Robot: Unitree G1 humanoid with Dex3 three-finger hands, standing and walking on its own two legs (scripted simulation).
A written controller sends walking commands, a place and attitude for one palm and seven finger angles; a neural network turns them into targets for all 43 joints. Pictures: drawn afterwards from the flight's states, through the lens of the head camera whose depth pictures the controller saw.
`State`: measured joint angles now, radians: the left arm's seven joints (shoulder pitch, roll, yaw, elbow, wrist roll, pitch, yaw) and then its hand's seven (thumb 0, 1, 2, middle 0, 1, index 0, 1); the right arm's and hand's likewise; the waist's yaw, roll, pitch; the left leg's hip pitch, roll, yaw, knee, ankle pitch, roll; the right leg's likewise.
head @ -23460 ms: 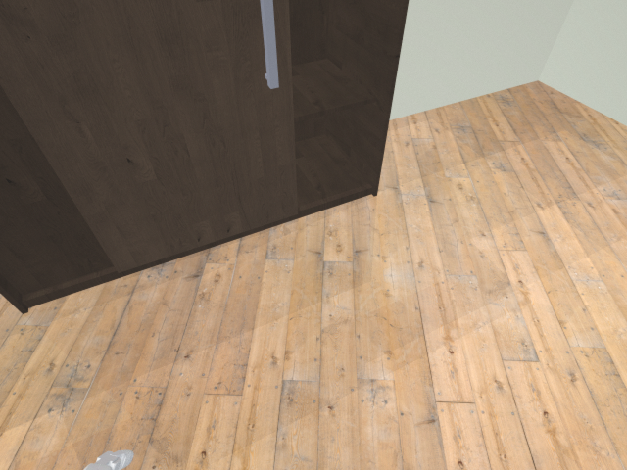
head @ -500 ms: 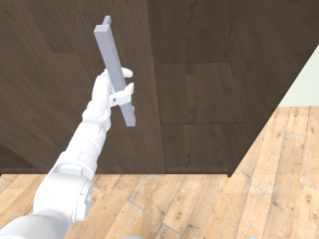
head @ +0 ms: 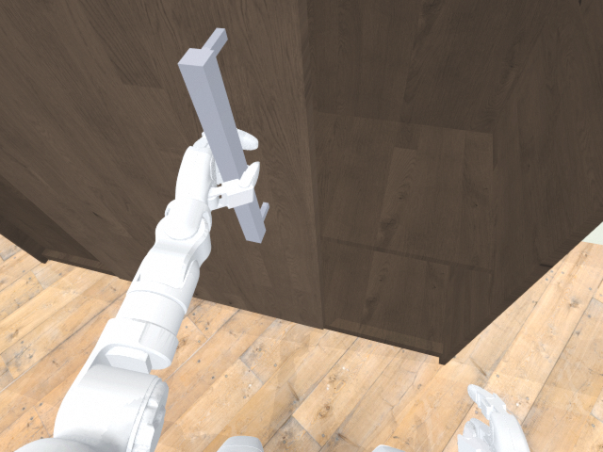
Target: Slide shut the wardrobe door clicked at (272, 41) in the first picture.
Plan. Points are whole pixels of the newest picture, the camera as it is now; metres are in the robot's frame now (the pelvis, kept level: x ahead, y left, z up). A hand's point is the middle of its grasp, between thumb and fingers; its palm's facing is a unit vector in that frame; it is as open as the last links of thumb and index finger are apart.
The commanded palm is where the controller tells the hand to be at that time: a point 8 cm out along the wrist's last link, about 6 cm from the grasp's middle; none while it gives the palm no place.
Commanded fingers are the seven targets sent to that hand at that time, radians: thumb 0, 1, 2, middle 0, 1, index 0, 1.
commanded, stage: step sideways, sliding the door along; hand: left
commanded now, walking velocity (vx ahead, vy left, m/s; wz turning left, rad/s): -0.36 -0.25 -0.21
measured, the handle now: (240, 157) +0.46 +0.14 +0.10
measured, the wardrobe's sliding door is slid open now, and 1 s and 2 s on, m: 0.37 0.16 0.00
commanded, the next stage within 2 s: stop walking and hold the door there in 2.00 s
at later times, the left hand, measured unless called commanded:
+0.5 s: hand (312, 192) +0.41 +0.04 +0.10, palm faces +0.00 -0.99 -0.10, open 6.0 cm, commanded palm +0.38 +0.02 +0.10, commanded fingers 0.00 0.90 0.90 -0.45 -1.40 -0.45 -1.40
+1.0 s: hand (407, 209) +0.39 -0.08 +0.10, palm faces -0.07 -0.99 -0.08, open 5.9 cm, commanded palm +0.36 -0.08 +0.10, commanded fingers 0.00 0.90 0.90 -0.45 -1.40 -0.45 -1.40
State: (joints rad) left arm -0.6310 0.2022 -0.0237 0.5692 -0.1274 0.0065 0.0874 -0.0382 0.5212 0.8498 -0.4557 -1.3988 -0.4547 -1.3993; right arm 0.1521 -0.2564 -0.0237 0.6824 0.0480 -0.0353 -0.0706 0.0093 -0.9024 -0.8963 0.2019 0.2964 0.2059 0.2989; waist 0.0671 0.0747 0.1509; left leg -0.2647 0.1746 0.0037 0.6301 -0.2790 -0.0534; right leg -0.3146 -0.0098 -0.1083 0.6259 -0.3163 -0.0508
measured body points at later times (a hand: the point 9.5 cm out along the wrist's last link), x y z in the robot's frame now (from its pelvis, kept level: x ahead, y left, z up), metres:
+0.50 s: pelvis +0.05 -0.06 +0.00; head +0.14 -0.07 +0.44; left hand +0.40 +0.09 +0.11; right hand +0.28 -0.26 -0.10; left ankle +0.02 +0.10 -0.73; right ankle +0.04 -0.18 -0.70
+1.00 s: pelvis +0.04 -0.15 -0.01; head +0.12 -0.16 +0.44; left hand +0.38 -0.02 +0.11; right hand +0.26 -0.36 -0.11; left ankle +0.03 +0.04 -0.73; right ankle +0.05 -0.27 -0.73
